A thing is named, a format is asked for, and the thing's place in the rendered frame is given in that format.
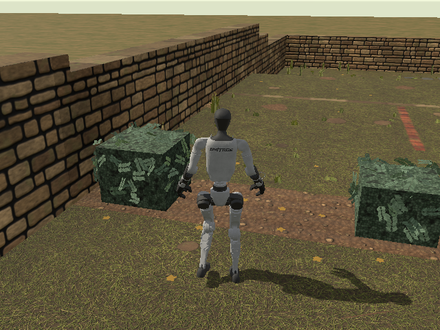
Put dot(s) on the left robot upper arm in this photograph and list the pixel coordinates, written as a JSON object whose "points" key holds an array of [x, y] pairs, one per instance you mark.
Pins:
{"points": [[199, 144]]}

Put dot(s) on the right robot hand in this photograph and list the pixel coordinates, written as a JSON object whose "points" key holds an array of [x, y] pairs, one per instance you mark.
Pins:
{"points": [[261, 189]]}

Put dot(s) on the right robot forearm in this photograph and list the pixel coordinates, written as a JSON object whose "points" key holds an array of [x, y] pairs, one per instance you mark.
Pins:
{"points": [[256, 178]]}

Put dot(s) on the right robot upper arm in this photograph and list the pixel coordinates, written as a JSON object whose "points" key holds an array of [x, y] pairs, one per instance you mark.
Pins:
{"points": [[242, 145]]}

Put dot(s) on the robot head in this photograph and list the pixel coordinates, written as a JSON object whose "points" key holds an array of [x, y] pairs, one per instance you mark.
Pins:
{"points": [[222, 119]]}

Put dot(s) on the right robot thigh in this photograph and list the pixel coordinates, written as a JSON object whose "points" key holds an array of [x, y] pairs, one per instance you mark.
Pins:
{"points": [[236, 206]]}

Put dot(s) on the left robot forearm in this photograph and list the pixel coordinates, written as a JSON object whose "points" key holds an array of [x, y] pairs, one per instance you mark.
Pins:
{"points": [[185, 178]]}

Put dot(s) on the left robot hand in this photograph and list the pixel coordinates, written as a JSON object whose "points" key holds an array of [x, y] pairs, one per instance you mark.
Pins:
{"points": [[180, 189]]}

